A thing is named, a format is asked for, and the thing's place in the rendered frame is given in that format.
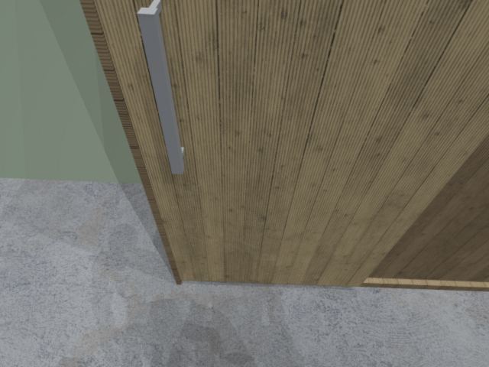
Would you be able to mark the handle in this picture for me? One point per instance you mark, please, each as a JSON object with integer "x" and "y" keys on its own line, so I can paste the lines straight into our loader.
{"x": 151, "y": 32}

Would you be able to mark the wardrobe door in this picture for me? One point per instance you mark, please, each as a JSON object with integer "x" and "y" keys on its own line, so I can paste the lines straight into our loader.
{"x": 315, "y": 132}
{"x": 449, "y": 241}

